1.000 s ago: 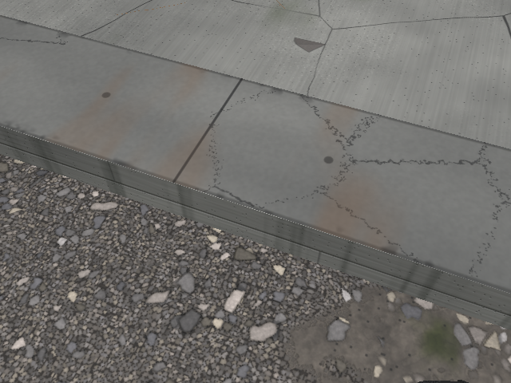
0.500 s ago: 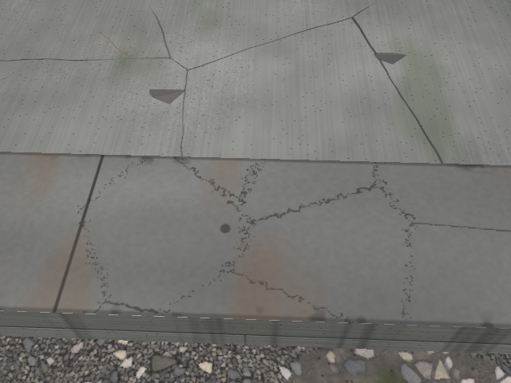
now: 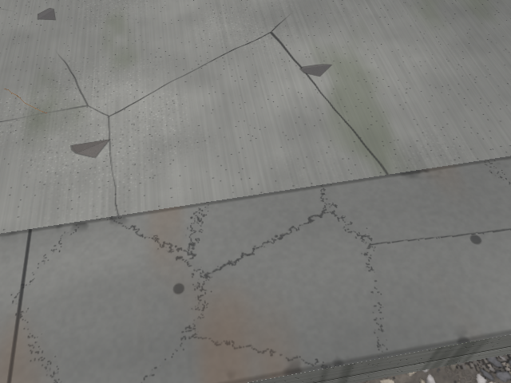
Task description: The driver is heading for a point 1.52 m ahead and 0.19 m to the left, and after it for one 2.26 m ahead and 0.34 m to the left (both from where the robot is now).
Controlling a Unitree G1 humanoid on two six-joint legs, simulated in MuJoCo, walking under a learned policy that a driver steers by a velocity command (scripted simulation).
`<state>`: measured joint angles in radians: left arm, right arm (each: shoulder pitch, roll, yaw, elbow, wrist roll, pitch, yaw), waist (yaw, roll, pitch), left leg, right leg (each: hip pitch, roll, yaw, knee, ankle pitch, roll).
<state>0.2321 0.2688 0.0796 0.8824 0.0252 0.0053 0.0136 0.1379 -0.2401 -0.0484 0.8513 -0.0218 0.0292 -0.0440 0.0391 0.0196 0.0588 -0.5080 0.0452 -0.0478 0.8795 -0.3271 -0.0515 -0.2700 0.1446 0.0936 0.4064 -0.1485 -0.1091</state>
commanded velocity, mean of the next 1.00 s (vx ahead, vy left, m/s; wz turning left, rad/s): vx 0.05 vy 0.00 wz -0.08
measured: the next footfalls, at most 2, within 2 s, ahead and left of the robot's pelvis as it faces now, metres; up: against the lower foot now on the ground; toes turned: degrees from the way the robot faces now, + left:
left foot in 0.14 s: +0.05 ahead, +0.14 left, +0.00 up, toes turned -3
right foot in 0.42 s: +0.00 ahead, -0.09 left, +0.00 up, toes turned +1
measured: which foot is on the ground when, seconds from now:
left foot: up 0.00-0.12, down 0.14-1.00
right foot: down 0.00-0.14, up 0.16-0.40, down 0.42-1.00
